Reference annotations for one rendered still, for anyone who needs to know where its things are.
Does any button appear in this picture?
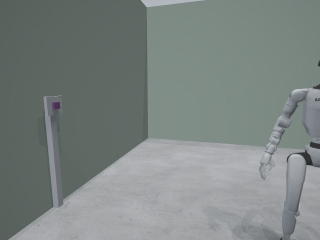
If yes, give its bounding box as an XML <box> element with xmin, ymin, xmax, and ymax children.
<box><xmin>52</xmin><ymin>102</ymin><xmax>60</xmax><ymax>110</ymax></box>

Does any right robot thigh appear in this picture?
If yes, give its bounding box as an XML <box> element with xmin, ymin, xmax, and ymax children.
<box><xmin>285</xmin><ymin>152</ymin><xmax>307</xmax><ymax>216</ymax></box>

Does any right robot forearm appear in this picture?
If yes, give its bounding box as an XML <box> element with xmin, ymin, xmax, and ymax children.
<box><xmin>264</xmin><ymin>116</ymin><xmax>285</xmax><ymax>155</ymax></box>

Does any right robot upper arm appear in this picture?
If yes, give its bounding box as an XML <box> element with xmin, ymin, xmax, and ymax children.
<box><xmin>278</xmin><ymin>88</ymin><xmax>309</xmax><ymax>128</ymax></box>

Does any robot right shin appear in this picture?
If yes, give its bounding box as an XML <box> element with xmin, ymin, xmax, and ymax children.
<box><xmin>282</xmin><ymin>200</ymin><xmax>297</xmax><ymax>240</ymax></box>

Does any right robot hand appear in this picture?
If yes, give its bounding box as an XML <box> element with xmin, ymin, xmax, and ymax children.
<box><xmin>259</xmin><ymin>152</ymin><xmax>276</xmax><ymax>180</ymax></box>

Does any panel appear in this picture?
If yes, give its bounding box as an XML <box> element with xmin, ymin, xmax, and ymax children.
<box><xmin>43</xmin><ymin>96</ymin><xmax>64</xmax><ymax>208</ymax></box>

